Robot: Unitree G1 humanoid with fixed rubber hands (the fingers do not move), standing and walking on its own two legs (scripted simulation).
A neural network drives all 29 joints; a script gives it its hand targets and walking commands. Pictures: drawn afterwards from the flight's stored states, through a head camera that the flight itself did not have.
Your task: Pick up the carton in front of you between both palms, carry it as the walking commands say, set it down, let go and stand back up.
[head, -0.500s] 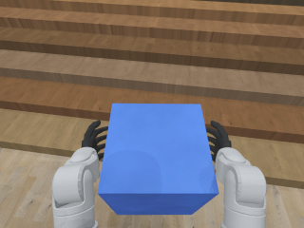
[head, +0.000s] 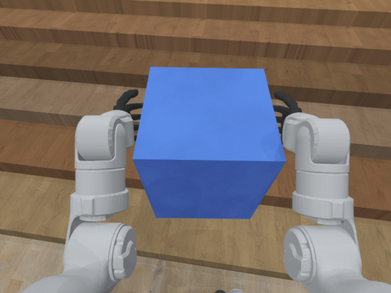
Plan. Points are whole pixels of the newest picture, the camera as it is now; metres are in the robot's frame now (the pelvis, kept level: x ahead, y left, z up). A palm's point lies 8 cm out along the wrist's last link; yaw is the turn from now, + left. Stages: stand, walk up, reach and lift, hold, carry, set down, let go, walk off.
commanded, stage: carry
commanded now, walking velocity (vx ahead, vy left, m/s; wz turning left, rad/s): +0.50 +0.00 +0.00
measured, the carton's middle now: (204, 150) +0.38 +0.00 +0.10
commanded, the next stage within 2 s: none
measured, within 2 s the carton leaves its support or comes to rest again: neither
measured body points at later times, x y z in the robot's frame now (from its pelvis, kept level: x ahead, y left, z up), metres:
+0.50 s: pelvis +0.35 +0.02 +0.03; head +0.44 +0.02 +0.47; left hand +0.76 +0.17 +0.16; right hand +0.75 -0.13 +0.16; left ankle +0.47 +0.10 -0.62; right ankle +0.14 -0.07 -0.64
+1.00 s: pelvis +0.70 +0.00 +0.16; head +0.74 +0.01 +0.61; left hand +1.08 +0.17 +0.32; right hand +1.11 -0.13 +0.33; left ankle +0.55 +0.11 -0.42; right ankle +0.81 -0.07 -0.51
